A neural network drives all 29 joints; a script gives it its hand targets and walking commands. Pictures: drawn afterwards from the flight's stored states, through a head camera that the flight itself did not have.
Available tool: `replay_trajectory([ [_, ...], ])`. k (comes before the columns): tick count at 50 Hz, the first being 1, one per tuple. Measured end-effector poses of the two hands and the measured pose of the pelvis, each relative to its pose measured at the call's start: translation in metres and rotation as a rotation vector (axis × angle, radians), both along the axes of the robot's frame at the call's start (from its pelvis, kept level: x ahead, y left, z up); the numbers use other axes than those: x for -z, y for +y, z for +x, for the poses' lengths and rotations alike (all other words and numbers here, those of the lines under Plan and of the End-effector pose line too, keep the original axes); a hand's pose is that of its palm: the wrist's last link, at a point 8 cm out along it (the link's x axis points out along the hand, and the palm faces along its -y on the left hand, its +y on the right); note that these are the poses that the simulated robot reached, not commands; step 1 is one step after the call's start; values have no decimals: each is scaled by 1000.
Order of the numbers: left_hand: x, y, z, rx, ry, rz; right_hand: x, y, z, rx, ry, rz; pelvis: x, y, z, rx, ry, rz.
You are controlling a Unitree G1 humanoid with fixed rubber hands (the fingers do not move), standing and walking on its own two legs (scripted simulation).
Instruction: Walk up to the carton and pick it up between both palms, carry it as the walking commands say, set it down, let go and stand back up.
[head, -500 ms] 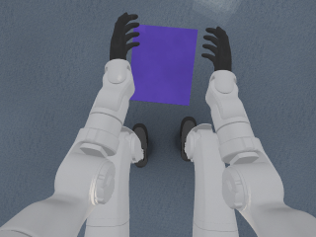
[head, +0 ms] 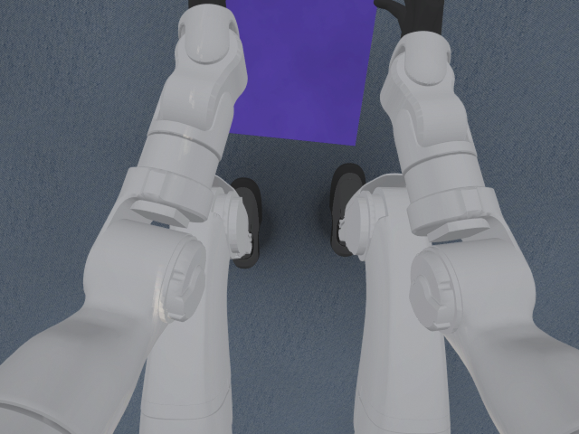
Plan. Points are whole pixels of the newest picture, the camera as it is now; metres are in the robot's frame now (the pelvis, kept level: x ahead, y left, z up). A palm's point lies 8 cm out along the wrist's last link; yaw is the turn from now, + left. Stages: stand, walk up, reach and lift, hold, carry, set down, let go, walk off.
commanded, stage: set down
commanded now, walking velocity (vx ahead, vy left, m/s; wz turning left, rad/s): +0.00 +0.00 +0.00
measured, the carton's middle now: (293, 54) +0.48 +0.01 -0.42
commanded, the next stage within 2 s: none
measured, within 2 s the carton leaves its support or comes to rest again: neither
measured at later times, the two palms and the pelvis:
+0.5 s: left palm out of the picture +0.56 +0.07 -0.23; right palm out of the picture +0.56 -0.13 -0.23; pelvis +0.01 +0.00 -0.07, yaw +0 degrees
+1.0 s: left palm out of the picture +0.59 +0.07 -0.23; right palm out of the picture +0.59 -0.13 -0.24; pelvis +0.01 +0.00 -0.11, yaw +0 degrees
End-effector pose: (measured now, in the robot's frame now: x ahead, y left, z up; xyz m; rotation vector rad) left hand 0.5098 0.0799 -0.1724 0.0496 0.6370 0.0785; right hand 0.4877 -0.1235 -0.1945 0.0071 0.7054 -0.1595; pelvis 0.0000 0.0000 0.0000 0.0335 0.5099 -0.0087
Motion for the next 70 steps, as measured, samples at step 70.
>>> replay_trajectory([
  [70, 62, -9, 87, 117, -52, -37, 46, -10, 111, -190, -113, -13, 112, -5, 21, -6, 44, 19],
])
